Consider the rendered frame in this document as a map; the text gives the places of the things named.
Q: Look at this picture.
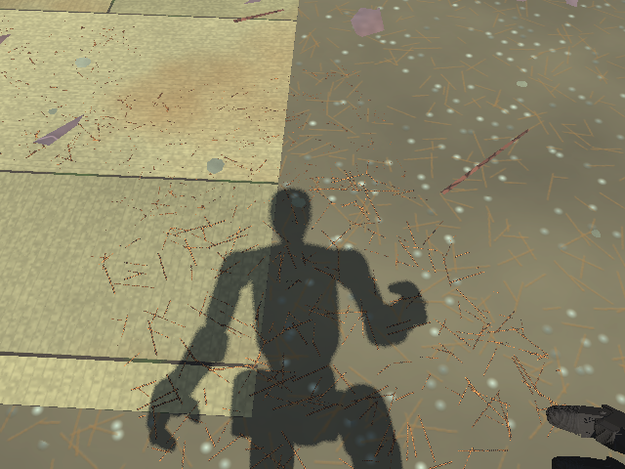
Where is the robot right hand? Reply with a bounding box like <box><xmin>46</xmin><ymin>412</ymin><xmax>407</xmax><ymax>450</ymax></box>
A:
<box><xmin>546</xmin><ymin>405</ymin><xmax>625</xmax><ymax>469</ymax></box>

